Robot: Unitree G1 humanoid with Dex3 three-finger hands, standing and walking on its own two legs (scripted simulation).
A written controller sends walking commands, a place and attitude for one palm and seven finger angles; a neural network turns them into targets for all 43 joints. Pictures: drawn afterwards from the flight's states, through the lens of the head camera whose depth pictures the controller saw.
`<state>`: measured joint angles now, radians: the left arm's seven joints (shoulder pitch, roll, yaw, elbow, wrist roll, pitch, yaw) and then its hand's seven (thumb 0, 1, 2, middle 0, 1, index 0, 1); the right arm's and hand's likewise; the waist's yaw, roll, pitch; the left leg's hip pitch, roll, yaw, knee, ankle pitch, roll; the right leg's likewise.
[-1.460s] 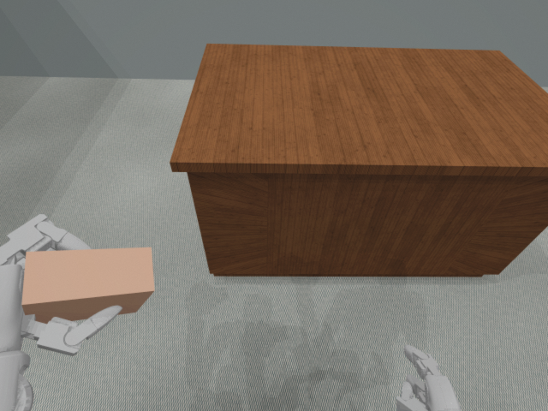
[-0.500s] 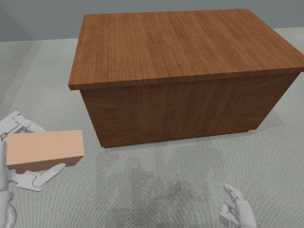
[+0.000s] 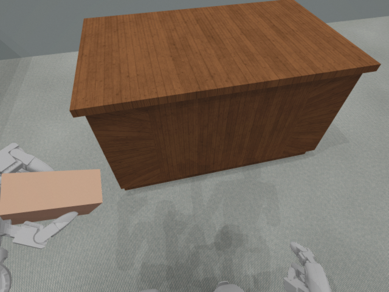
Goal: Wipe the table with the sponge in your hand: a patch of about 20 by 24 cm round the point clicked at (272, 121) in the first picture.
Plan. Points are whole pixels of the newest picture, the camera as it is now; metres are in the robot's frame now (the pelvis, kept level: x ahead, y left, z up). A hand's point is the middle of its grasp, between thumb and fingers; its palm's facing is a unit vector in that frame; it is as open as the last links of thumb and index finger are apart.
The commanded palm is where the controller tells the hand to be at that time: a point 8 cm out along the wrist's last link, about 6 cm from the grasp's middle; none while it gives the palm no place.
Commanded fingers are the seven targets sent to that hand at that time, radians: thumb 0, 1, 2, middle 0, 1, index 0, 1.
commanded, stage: turn to face it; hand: left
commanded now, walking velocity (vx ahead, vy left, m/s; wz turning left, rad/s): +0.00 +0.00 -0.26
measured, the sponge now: (66, 196) +0.22 +0.21 +0.16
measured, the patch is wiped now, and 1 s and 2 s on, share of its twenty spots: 0.00 0.00 0.00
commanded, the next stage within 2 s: take the last steps up to it in 0.10 s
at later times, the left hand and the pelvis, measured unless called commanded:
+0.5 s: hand (79, 182) +0.23 +0.18 +0.19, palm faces +0.21 -0.86 -0.46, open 9.4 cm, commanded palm +0.18 +0.24 +0.20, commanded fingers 0.00 0.10 1.30 -1.20 -1.60 -1.20 -1.60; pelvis -0.01 -0.02 +0.02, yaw -7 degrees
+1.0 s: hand (101, 152) +0.29 +0.17 +0.18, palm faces +0.21 -0.85 -0.49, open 9.4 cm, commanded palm +0.24 +0.23 +0.20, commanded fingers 0.00 0.10 1.30 -1.20 -1.60 -1.20 -1.60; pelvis +0.05 -0.03 +0.02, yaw -7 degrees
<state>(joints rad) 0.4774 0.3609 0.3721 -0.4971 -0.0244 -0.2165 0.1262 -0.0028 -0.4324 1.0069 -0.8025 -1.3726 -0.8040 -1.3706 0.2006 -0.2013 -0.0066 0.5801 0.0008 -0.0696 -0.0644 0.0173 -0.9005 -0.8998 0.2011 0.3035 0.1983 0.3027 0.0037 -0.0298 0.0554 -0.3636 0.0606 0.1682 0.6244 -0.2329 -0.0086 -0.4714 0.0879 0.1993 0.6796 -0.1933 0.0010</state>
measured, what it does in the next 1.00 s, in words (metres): steps on the spot: right foot, then left foot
